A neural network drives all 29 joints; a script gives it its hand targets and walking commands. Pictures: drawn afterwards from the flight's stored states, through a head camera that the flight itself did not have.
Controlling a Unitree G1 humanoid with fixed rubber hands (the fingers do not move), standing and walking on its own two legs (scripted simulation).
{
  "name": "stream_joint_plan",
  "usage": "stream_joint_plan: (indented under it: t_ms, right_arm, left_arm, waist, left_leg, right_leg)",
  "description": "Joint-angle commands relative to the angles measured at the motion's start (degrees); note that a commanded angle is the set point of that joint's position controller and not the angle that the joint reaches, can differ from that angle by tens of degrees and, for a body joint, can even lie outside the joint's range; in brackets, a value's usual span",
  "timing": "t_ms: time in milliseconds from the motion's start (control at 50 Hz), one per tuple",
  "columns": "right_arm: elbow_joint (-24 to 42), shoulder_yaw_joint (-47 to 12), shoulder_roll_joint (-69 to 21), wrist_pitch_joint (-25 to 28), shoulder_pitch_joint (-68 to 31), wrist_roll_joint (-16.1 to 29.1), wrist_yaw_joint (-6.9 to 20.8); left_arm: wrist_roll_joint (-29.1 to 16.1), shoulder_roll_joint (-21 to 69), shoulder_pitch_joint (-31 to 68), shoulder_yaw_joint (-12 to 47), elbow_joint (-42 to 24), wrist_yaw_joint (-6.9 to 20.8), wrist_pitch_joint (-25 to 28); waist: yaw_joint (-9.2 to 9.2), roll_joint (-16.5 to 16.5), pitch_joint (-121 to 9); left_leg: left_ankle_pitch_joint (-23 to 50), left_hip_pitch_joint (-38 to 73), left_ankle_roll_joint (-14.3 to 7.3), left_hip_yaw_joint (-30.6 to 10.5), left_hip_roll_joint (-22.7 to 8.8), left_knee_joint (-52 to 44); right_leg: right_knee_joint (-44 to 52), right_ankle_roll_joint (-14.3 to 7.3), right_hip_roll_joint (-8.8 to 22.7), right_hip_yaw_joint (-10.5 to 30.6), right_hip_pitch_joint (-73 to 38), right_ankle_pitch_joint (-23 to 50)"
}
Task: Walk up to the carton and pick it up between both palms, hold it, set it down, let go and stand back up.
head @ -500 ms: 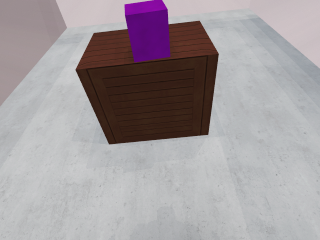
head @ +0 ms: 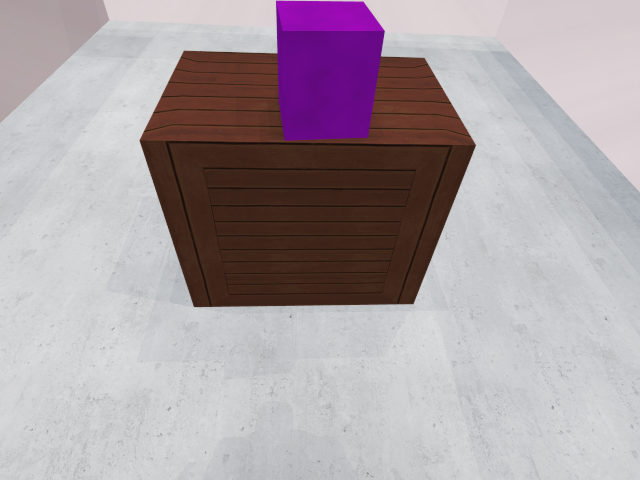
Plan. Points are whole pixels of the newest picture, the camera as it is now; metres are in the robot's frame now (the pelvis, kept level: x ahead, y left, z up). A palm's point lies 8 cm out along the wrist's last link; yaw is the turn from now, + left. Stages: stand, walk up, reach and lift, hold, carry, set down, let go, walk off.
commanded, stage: walk up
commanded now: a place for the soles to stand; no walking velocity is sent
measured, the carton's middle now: (323, 71) +0.99 -0.02 +0.08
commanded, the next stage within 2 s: none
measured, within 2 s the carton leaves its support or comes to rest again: neither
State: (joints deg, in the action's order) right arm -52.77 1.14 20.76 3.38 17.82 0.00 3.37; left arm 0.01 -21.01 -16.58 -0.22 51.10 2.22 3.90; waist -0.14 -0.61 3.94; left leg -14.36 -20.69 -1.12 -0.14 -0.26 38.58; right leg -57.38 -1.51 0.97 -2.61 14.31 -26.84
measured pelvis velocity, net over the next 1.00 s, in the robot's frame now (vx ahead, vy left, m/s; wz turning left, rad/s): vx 0.27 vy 0.03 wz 0.02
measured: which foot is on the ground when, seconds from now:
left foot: down 0.00-0.36, up 0.38-0.88, down 0.90-1.00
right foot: up 0.00-0.30, down 0.32-0.92, up 0.94-1.00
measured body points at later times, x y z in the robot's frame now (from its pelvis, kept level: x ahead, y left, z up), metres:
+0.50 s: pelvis +0.14 -0.05 +0.01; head +0.14 -0.08 +0.45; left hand +0.20 +0.27 -0.09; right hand +0.21 -0.34 -0.14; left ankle +0.11 +0.09 -0.66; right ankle +0.21 -0.13 -0.72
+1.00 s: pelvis +0.27 +0.03 +0.00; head +0.28 +0.05 +0.45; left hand +0.33 +0.33 -0.13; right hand +0.31 -0.28 -0.11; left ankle +0.33 +0.14 -0.72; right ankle +0.23 -0.10 -0.68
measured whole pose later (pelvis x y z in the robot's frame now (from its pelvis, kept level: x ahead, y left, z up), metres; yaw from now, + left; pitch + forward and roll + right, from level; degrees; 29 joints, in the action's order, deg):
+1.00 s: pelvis +0.27 +0.03 +0.00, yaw +1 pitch -4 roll -1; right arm -52.9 1.1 20.7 3.2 19.1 0.0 2.7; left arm 0.0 -21.9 -16.1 -0.2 51.1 2.0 2.2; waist -0.1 -0.8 4.6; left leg -15.9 -20.0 -0.8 -0.7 -0.4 39.9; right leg -56.1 -1.7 2.4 -3.4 16.8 -25.3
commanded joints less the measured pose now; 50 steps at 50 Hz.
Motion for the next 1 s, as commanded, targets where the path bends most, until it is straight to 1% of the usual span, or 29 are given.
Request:
stream_joint_plan:
  t_ms: [0, 20, 40, 100, 160, 200, 240, 280, 300, 320, 340, 360, 400, 420, 440, 540, 600, 680, 740, 780, 820, 840, 860, 880, 900, 920, 940, 960, 980]
  right_arm:
    - [3.73, 5.57, 15.87, 2.45, 7.71, 0.43, -1.97]
    - [3.83, 5.65, 16.59, 2.59, 6.52, 0.44, -1.98]
    - [4.44, 5.59, 16.82, 2.64, 5.62, 0.50, -1.95]
    - [4.82, 5.66, 17.23, 2.26, 4.16, 0.39, -1.78]
    - [5.00, 6.11, 17.50, 2.15, 2.18, 0.26, -1.40]
    - [5.95, 5.94, 17.78, 1.82, -0.97, 0.45, -1.15]
    - [6.86, 5.68, 17.71, 1.48, -4.48, 0.21, -0.96]
    - [7.37, 4.32, 13.75, 1.06, -6.28, -0.46, -1.00]
    - [7.21, 3.47, 11.06, 1.04, -3.20, -0.08, -1.26]
    - [7.44, 2.79, 7.87, 1.03, -0.99, 0.03, -1.34]
    - [5.41, 3.80, 12.50, 0.29, 2.11, -0.14, -1.79]
    - [4.14, 4.41, 15.38, -0.20, 3.08, -0.26, -1.59]
    - [2.76, 4.66, 15.43, -0.30, 3.35, 0.10, -1.57]
    - [1.77, 4.43, 14.37, -0.54, 3.71, 0.37, -1.46]
    - [2.07, 4.52, 13.68, -0.58, 4.20, 0.53, -1.28]
    - [2.35, 5.35, 13.77, -1.27, 1.53, -0.24, -0.45]
    - [3.42, 5.45, 13.77, -1.05, -0.92, -0.51, 0.04]
    - [4.44, 5.18, 13.11, -0.43, -3.74, -1.19, 0.57]
    - [5.40, 5.24, 13.03, 0.12, -3.14, -1.51, 0.38]
    - [4.68, 5.19, 12.46, 0.65, 0.55, -1.39, -0.17]
    - [2.97, 5.33, 12.61, 1.34, 4.38, -1.30, -0.85]
    - [0.88, 6.17, 14.44, 1.75, 9.89, -1.52, -1.67]
    - [0.04, 7.16, 16.81, 2.01, 13.67, -2.05, -2.57]
    - [0.82, 7.97, 20.54, 2.21, 12.84, -2.43, -3.25]
    - [2.13, 7.39, 20.11, 1.98, 8.69, -1.22, -2.98]
    - [3.50, 7.60, 21.64, 1.98, 6.11, -0.13, -2.76]
    - [3.62, 7.35, 20.41, 2.02, 4.12, 0.01, -2.74]
    - [3.61, 6.73, 18.84, 2.22, 4.78, 0.13, -2.84]
    - [3.65, 6.23, 17.83, 2.43, 5.30, -0.22, -3.13]
  left_arm:
    - [0.31, -14.24, 1.52, -5.47, -4.31, -0.42, 1.10]
    - [0.18, -13.75, 1.19, -5.50, -4.35, -0.25, 0.99]
    - [0.28, -13.95, 1.16, -5.55, -4.27, -0.21, 0.86]
    - [0.77, -13.48, 2.71, -5.49, -3.92, -0.13, 0.78]
    - [1.35, -13.89, 3.62, -5.62, -3.50, 0.03, 0.97]
    - [1.49, -14.16, 2.55, -6.01, -2.49, 0.23, 1.46]
    - [1.18, -13.97, -2.34, -6.45, -1.13, 0.15, 1.91]
    - [1.18, -15.59, -11.38, -7.61, 1.27, -0.74, 2.47]
    - [2.07, -18.13, -15.62, -8.45, 1.35, -1.54, 2.75]
    - [2.12, -22.06, -17.47, -9.22, 0.69, -2.10, 3.31]
    - [1.34, -22.83, -11.40, -9.02, -0.71, -1.91, 3.27]
    - [1.00, -21.98, -7.53, -8.65, -2.58, -2.07, 3.17]
    - [0.84, -19.26, -5.61, -7.91, -2.78, -2.30, 3.41]
    - [0.70, -18.11, -4.73, -7.46, -2.08, -2.16, 3.47]
    - [0.80, -16.97, -3.46, -7.27, -2.39, -1.98, 3.57]
    - [0.20, -16.08, -2.60, -7.24, -3.29, -1.80, 3.51]
    - [0.11, -16.80, -2.33, -7.50, -3.43, -1.38, 3.26]
    - [0.25, -17.66, -2.60, -7.55, -3.66, -1.02, 2.71]
    - [0.36, -17.62, -0.88, -7.05, -4.64, -0.76, 2.02]
    - [0.55, -17.91, 1.60, -7.24, -5.13, -0.71, 1.71]
    - [0.13, -17.21, 2.84, -6.41, -5.54, -0.65, 0.85]
    - [0.59, -14.65, 2.76, -5.52, -6.13, -0.80, 0.48]
    - [0.09, -11.30, 1.40, -4.29, -6.40, -1.12, 0.27]
    - [-0.40, -7.24, -0.29, -3.38, -6.31, -1.15, -0.17]
    - [0.05, -10.92, 0.42, -4.36, -5.99, -1.49, -0.88]
    - [0.58, -15.49, -0.35, -5.30, -5.54, -1.61, -1.17]
    - [0.58, -16.44, -0.65, -5.19, -3.78, -1.53, -1.29]
    - [0.47, -16.68, 0.15, -5.26, -3.21, -1.28, -1.22]
    - [0.32, -15.39, 1.43, -5.51, -3.29, -0.91, -1.34]
  waist:
    - [-2.35, 8.06, 3.85]
    - [-2.12, 10.24, 2.75]
    - [-1.92, 10.79, 1.55]
    - [-2.46, 11.25, 2.23]
    - [-2.52, 11.50, 3.05]
    - [-1.10, 9.63, 4.17]
    - [2.40, 8.52, 2.85]
    - [6.92, 4.79, -2.12]
    - [8.66, -6.44, -5.24]
    - [8.60, -13.57, -6.84]
    - [5.22, -7.91, -6.29]
    - [3.57, -4.62, -5.45]
    - [2.54, -3.06, -1.90]
    - [1.64, -5.08, 0.17]
    - [0.78, -7.75, -0.86]
    - [1.39, -7.82, 3.15]
    - [1.75, -8.02, 3.22]
    - [3.21, -7.24, 2.34]
    - [2.58, -8.81, 0.27]
    - [0.31, -10.49, -2.59]
    - [-1.97, -7.44, -4.99]
    - [-4.32, -0.81, -8.02]
    - [-5.65, 9.35, -8.72]
    - [-4.49, 17.12, -4.78]
    - [-2.78, 11.93, -0.21]
    - [-2.60, 11.19, 0.67]
    - [-1.33, 8.38, 3.39]
    - [-1.48, 7.45, 5.68]
    - [-1.28, 8.42, 5.67]
  left_leg:
    - [-0.63, 9.98, -10.21, -25.06, -13.87, -23.46]
    - [3.76, 8.27, -10.49, -20.97, -12.58, -21.93]
    - [3.25, 8.37, -10.69, -20.32, -12.34, -21.47]
    - [-7.89, 7.69, -12.78, -19.55, -12.33, -23.13]
    - [-17.75, 5.17, -12.61, -20.03, -13.23, -24.70]
    - [-19.69, -1.78, -12.51, -18.56, -13.28, -24.20]
    - [-19.69, -7.95, -10.58, -15.20, -11.98, -19.48]
    - [-13.76, -12.53, -7.29, -9.54, -6.13, -6.08]
    - [-10.17, -15.46, -5.10, -6.55, -0.59, 10.05]
    - [-14.94, -20.45, -2.05, -3.79, 7.25, 23.28]
    - [-15.73, -21.54, -1.56, -6.25, 5.67, 28.29]
    - [-14.06, -20.35, -1.83, -6.62, 3.00, 28.38]
    - [-8.82, -17.59, -1.66, -7.25, 1.02, 27.45]
    - [-6.34, -15.71, -1.48, -8.10, 0.09, 25.71]
    - [-5.36, -14.64, -0.88, -6.95, -0.48, 24.03]
    - [1.79, -14.19, 0.92, -5.74, -1.33, 19.36]
    - [1.53, -14.70, 1.74, -3.94, -3.09, 13.31]
    - [0.89, -12.93, 1.48, -1.15, -4.64, 5.09]
    - [0.95, -7.81, 1.03, 1.42, -4.31, -0.55]
    - [0.38, -3.30, 0.03, 3.02, -4.66, -2.87]
    - [6.08, 4.64, -0.61, 6.12, -2.82, -9.73]
    - [4.27, 12.04, -0.49, 4.46, -1.02, -11.14]
    - [-2.69, 16.63, -1.71, -6.29, -5.07, -15.62]
    - [-7.18, 17.26, -4.46, -28.43, -15.28, -21.67]
    - [-17.37, 14.99, -6.93, -39.23, -18.10, -26.68]
    - [-22.58, 13.93, -9.21, -40.91, -20.74, -27.62]
    - [-19.58, 12.70, -9.41, -38.62, -19.47, -26.91]
    - [-14.55, 9.34, -6.94, -33.55, -16.44, -26.40]
    - [-6.70, 7.81, -6.81, -28.71, -14.09, -24.75]
  right_leg:
    - [-2.82, -0.84, 3.36, 4.65, 19.21, 4.46]
    - [-0.53, -0.59, 3.86, 3.86, 17.51, 4.72]
    - [0.84, -0.53, 4.00, 3.52, 16.72, 4.51]
    - [8.10, 0.19, 4.44, 2.40, 17.61, 5.50]
    - [12.84, -0.17, 4.66, 1.09, 17.35, 9.99]
    - [14.93, -0.33, 4.13, 0.12, 10.14, 13.48]
    - [20.79, -0.85, 2.75, -0.54, -1.25, 15.99]
    - [23.54, -0.65, 0.20, -1.12, -14.98, 14.36]
    - [31.61, -2.28, 5.72, 8.60, -19.91, 4.03]
    - [42.72, -5.81, 19.21, 32.35, -21.89, -11.89]
    - [47.61, -7.95, 23.75, 40.61, -19.57, -21.58]
    - [46.94, -8.84, 23.32, 38.82, -17.61, -22.17]
    - [45.78, -4.69, 19.11, 30.23, -11.31, -11.78]
    - [45.52, -2.78, 16.41, 24.98, -7.90, -7.05]
    - [44.68, -3.55, 14.98, 21.34, -7.60, -3.52]
    - [48.43, -6.35, 13.89, 15.39, -3.89, -5.32]
    - [48.27, -9.27, 14.77, 13.33, -4.95, -4.47]
    - [44.42, -10.80, 14.69, 10.75, -8.62, 0.61]
    - [41.44, -10.46, 13.51, 8.11, -9.27, 5.00]
    - [37.42, -10.24, 14.57, 7.67, -8.94, 11.41]
    - [28.71, -8.28, 12.92, 4.84, -6.48, 16.07]
    - [17.62, -6.34, 9.84, 3.10, -3.90, 18.50]
    - [3.19, -4.57, 5.73, 0.34, 3.05, 17.35]
    - [-4.80, -1.10, -1.20, -0.79, 15.89, -1.36]
    - [-6.58, -1.24, -2.23, 3.85, 22.58, -5.00]
    - [-7.83, -1.35, 0.50, 5.61, 23.69, -4.50]
    - [-8.34, -0.84, 2.45, 5.16, 24.04, -1.26]
    - [-6.86, -0.49, 3.23, 5.37, 22.43, 1.82]
    - [-4.30, -0.55, 3.88, 5.12, 20.35, 3.25]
